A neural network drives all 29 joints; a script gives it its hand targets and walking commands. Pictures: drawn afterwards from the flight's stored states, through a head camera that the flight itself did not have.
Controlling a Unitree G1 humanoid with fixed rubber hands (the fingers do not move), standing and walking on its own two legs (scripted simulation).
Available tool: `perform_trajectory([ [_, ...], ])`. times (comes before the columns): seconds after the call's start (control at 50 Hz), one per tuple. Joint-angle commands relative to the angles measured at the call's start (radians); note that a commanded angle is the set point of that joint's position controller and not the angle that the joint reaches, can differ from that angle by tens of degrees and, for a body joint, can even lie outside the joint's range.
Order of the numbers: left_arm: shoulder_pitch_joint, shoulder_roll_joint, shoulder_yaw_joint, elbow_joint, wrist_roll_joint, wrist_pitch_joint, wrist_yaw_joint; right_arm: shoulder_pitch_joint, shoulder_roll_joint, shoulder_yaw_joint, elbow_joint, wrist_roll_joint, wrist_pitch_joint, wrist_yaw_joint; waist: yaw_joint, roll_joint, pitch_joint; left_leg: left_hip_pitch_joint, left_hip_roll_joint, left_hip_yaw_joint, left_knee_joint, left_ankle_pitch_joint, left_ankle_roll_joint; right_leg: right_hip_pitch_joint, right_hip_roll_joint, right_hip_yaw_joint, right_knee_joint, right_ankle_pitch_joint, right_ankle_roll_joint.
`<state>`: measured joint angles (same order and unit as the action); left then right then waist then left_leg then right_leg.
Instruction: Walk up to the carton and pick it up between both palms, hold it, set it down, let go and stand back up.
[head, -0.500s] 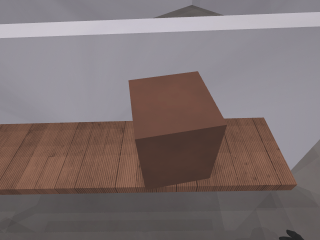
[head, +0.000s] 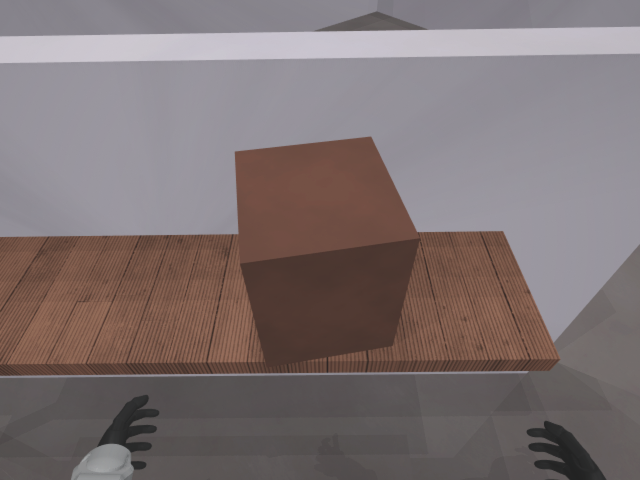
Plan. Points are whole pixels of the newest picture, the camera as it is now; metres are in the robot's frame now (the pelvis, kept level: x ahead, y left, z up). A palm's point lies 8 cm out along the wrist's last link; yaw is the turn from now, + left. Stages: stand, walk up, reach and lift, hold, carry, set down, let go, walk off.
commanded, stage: reach and lift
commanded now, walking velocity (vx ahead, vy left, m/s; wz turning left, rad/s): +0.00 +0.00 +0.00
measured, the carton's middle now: (317, 254) +0.44 +0.04 +0.03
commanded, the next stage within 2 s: none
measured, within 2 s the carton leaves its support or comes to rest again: neither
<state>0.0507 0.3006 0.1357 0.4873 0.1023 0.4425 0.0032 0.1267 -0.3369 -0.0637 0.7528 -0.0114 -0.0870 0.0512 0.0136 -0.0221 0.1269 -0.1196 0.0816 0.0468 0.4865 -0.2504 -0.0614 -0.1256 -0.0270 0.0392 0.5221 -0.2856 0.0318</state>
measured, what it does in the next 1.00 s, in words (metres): stands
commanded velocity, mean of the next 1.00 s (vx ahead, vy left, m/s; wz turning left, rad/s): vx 0.00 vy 0.00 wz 0.00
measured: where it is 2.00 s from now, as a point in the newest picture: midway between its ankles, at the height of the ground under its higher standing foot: outside the picture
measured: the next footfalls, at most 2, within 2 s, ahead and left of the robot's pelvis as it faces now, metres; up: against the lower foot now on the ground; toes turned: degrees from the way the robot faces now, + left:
none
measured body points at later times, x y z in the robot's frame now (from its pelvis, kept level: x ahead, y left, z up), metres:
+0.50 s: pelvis +0.02 +0.01 +0.01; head +0.02 +0.02 +0.46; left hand +0.18 +0.28 -0.05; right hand +0.20 -0.23 -0.05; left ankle +0.01 +0.16 -0.74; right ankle +0.01 -0.14 -0.74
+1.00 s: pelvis +0.04 +0.01 +0.01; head +0.03 +0.01 +0.46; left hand +0.20 +0.24 -0.02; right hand +0.23 -0.21 -0.03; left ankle +0.01 +0.16 -0.74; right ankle +0.01 -0.14 -0.74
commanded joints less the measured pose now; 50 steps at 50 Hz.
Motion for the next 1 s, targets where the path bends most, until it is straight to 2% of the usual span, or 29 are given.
perform_trajectory([
  [0.0, -0.072, 0.210, 0.084, -0.119, -0.024, -0.065, -0.003, -0.028, -0.073, -0.015, -0.213, -0.011, -0.018, -0.024, 0.040, -0.025, -0.106, 0.052, -0.119, 0.137, -0.080, 0.057, 0.042, -0.064, 0.012, -0.046, -0.192, 0.177, 0.016],
  [0.02, -0.067, 0.210, 0.070, -0.144, -0.043, -0.078, 0.005, -0.031, -0.080, -0.042, -0.209, -0.008, -0.013, -0.018, 0.031, -0.028, -0.121, 0.062, -0.120, 0.126, -0.099, 0.048, 0.049, -0.066, 0.024, -0.072, -0.179, 0.157, 0.015],
  [0.06, -0.061, 0.207, 0.080, -0.114, -0.036, -0.099, 0.006, -0.018, -0.053, -0.029, -0.211, -0.024, -0.014, -0.026, 0.046, 0.017, -0.095, 0.052, -0.115, 0.126, -0.105, 0.046, 0.042, -0.099, 0.023, -0.073, -0.196, 0.117, 0.008],
  [0.08, -0.034, 0.193, 0.064, -0.132, -0.053, -0.114, 0.002, 0.008, -0.042, -0.056, -0.228, -0.024, -0.017, -0.023, 0.024, -0.011, -0.080, 0.043, -0.108, 0.120, -0.116, 0.020, 0.044, -0.094, 0.029, -0.081, -0.205, 0.074, -0.003],
  [0.12, -0.047, 0.196, 0.033, -0.125, -0.088, -0.127, 0.002, 0.008, -0.024, -0.046, -0.252, -0.024, -0.006, -0.020, 0.021, -0.001, -0.085, 0.055, -0.110, 0.110, -0.126, -0.015, 0.053, -0.108, 0.034, -0.081, -0.212, 0.007, -0.010],
  [0.16, -0.027, 0.182, 0.022, -0.208, -0.111, -0.163, 0.011, 0.038, -0.014, -0.074, -0.300, -0.035, -0.027, -0.023, 0.014, 0.007, -0.147, 0.066, -0.107, 0.095, -0.122, 0.041, 0.042, -0.083, 0.039, -0.086, -0.200, 0.066, -0.011],
  [0.2, 0.008, 0.154, 0.016, -0.230, -0.100, -0.184, 0.020, 0.028, -0.023, -0.077, -0.251, -0.047, -0.047, -0.019, 0.013, 0.060, -0.142, 0.068, -0.104, 0.091, -0.127, 0.117, 0.021, -0.089, 0.044, -0.100, -0.196, 0.126, -0.017],
  [0.22, 0.041, 0.143, 0.010, -0.245, -0.101, -0.193, 0.027, 0.037, -0.026, -0.065, -0.259, -0.023, -0.058, -0.015, 0.018, 0.032, -0.142, 0.111, -0.108, 0.082, -0.128, 0.136, 0.021, -0.074, 0.057, -0.104, -0.212, 0.116, -0.009],
  [0.24, 0.056, 0.131, 0.012, -0.254, -0.114, -0.200, 0.025, 0.049, -0.037, -0.080, -0.278, -0.016, -0.065, -0.015, 0.008, 0.050, -0.156, 0.119, -0.105, 0.074, -0.142, 0.165, 0.020, -0.061, 0.057, -0.111, -0.218, 0.141, -0.012],
  [0.3, 0.099, 0.099, 0.011, -0.241, -0.114, -0.233, 0.025, 0.070, -0.048, -0.079, -0.274, -0.021, -0.090, -0.023, 0.001, -0.016, -0.121, 0.160, -0.112, 0.063, -0.153, 0.194, 0.025, -0.057, 0.067, -0.104, -0.246, 0.168, -0.002],
  [0.32, 0.107, 0.079, 0.003, -0.243, -0.116, -0.238, 0.032, 0.070, -0.058, -0.078, -0.266, -0.007, -0.089, -0.018, -0.008, 0.009, -0.128, 0.145, -0.104, 0.058, -0.170, 0.179, 0.020, -0.048, 0.078, -0.115, -0.248, 0.129, -0.012],
  [0.34, 0.098, 0.080, 0.002, -0.229, -0.109, -0.251, 0.033, 0.040, -0.036, -0.064, -0.276, -0.001, -0.091, -0.015, 0.018, 0.028, -0.091, 0.129, -0.111, 0.065, -0.177, 0.163, 0.021, -0.058, 0.065, -0.095, -0.262, 0.103, -0.014],
  [0.4, 0.122, 0.044, 0.010, -0.255, -0.105, -0.285, 0.050, 0.062, -0.044, -0.064, -0.251, -0.003, -0.103, -0.002, 0.019, -0.008, -0.089, 0.132, -0.098, 0.057, -0.185, 0.220, 0.012, -0.028, 0.068, -0.102, -0.272, 0.138, -0.013],
  [0.42, 0.129, 0.033, -0.007, -0.258, -0.103, -0.295, 0.055, 0.071, -0.038, -0.029, -0.277, 0.025, -0.114, 0.005, 0.044, 0.039, -0.097, 0.127, -0.103, 0.067, -0.185, 0.251, 0.001, -0.006, 0.067, -0.087, -0.282, 0.133, -0.023],
  [0.44, 0.124, 0.041, 0.000, -0.304, -0.100, -0.311, 0.061, 0.059, -0.054, -0.061, -0.287, 0.024, -0.121, 0.007, 0.021, 0.036, -0.119, 0.139, -0.103, 0.059, -0.196, 0.241, 0.003, -0.012, 0.074, -0.094, -0.278, 0.138, -0.018],
  [0.46, 0.142, 0.013, -0.019, -0.299, -0.104, -0.318, 0.068, 0.066, -0.054, -0.040, -0.302, 0.053, -0.129, 0.016, 0.035, 0.069, -0.125, 0.140, -0.100, 0.058, -0.186, 0.279, -0.012, 0.000, 0.078, -0.093, -0.278, 0.151, -0.035],
  [0.5, 0.164, -0.015, -0.045, -0.286, -0.104, -0.330, 0.080, 0.071, -0.078, -0.055, -0.273, 0.053, -0.142, 0.025, 0.021, 0.036, -0.096, 0.161, -0.098, 0.048, -0.193, 0.294, -0.014, -0.013, 0.083, -0.102, -0.291, 0.156, -0.031],
  [0.62, 0.200, -0.045, -0.033, -0.289, -0.101, -0.402, 0.082, 0.083, -0.072, -0.003, -0.292, 0.114, -0.188, 0.028, 0.046, 0.022, -0.115, 0.172, -0.101, 0.064, -0.177, 0.397, -0.010, 0.030, 0.063, -0.052, -0.306, 0.240, -0.052],
  [0.66, 0.211, -0.065, -0.026, -0.301, -0.093, -0.429, 0.087, 0.099, -0.063, 0.016, -0.294, 0.132, -0.200, 0.028, 0.058, 0.043, -0.130, 0.180, -0.105, 0.060, -0.180, 0.441, -0.013, 0.048, 0.066, -0.056, -0.304, 0.287, -0.051],
  [0.7, 0.228, -0.083, -0.038, -0.303, -0.089, -0.461, 0.083, 0.092, -0.060, 0.011, -0.339, 0.144, -0.227, 0.024, 0.055, -0.001, -0.125, 0.212, -0.103, 0.057, -0.186, 0.432, -0.005, 0.047, 0.071, -0.069, -0.299, 0.304, -0.042],
  [0.74, 0.234, -0.082, -0.050, -0.319, -0.102, -0.485, 0.080, 0.101, -0.060, 0.024, -0.316, 0.151, -0.244, 0.015, 0.057, 0.012, -0.123, 0.195, -0.098, 0.039, -0.183, 0.451, -0.007, 0.037, 0.075, -0.061, -0.294, 0.329, -0.051],
  [0.76, 0.240, -0.093, -0.044, -0.292, -0.093, -0.500, 0.082, 0.116, -0.056, 0.019, -0.299, 0.158, -0.246, 0.016, 0.042, 0.045, -0.128, 0.212, -0.099, 0.042, -0.173, 0.461, -0.019, 0.043, 0.071, -0.065, -0.298, 0.318, -0.061],
  [0.82, 0.261, -0.091, -0.041, -0.294, -0.096, -0.531, 0.077, 0.140, -0.046, 0.052, -0.315, 0.173, -0.269, 0.008, 0.024, 0.020, -0.144, 0.224, -0.105, 0.043, -0.163, 0.462, -0.017, 0.057, 0.064, -0.053, -0.304, 0.360, -0.054],
  [0.86, 0.254, -0.081, -0.038, -0.347, -0.098, -0.565, 0.079, 0.143, -0.025, 0.063, -0.312, 0.174, -0.283, 0.003, 0.041, 0.021, -0.137, 0.227, -0.111, 0.044, -0.165, 0.473, -0.023, 0.028, 0.060, -0.050, -0.299, 0.356, -0.049],
  [0.88, 0.260, -0.089, -0.055, -0.329, -0.119, -0.583, 0.077, 0.133, -0.014, 0.062, -0.362, 0.190, -0.303, 0.003, 0.036, -0.010, -0.136, 0.220, -0.105, 0.051, -0.165, 0.472, -0.014, 0.041, 0.063, -0.047, -0.298, 0.371, -0.049],
  [0.9, 0.264, -0.094, -0.062, -0.325, -0.111, -0.596, 0.074, 0.152, -0.021, 0.051, -0.336, 0.185, -0.303, 0.003, 0.011, -0.002, -0.117, 0.228, -0.105, 0.036, -0.163, 0.457, -0.015, 0.045, 0.070, -0.054, -0.299, 0.356, -0.049],
  [0.92, 0.265, -0.097, -0.073, -0.319, -0.109, -0.604, 0.075, 0.138, -0.026, 0.073, -0.357, 0.186, -0.310, -0.001, 0.044, 0.006, -0.126, 0.233, -0.107, 0.043, -0.173, 0.421, -0.015, 0.041, 0.057, -0.035, -0.304, 0.329, -0.046],
  [0.96, 0.276, -0.072, -0.052, -0.328, -0.125, -0.633, 0.076, 0.146, -0.020, 0.060, -0.389, 0.199, -0.330, -0.008, 0.044, -0.024, -0.127, 0.208, -0.110, 0.045, -0.163, 0.431, -0.008, 0.028, 0.066, -0.040, -0.281, 0.369, -0.033],
  [0.98, 0.256, -0.088, -0.060, -0.278, -0.122, -0.632, 0.076, 0.120, 0.002, 0.083, -0.344, 0.202, -0.327, -0.008, 0.049, 0.009, -0.093, 0.189, -0.109, 0.043, -0.159, 0.417, -0.010, 0.027, 0.056, -0.025, -0.290, 0.338, -0.041],
])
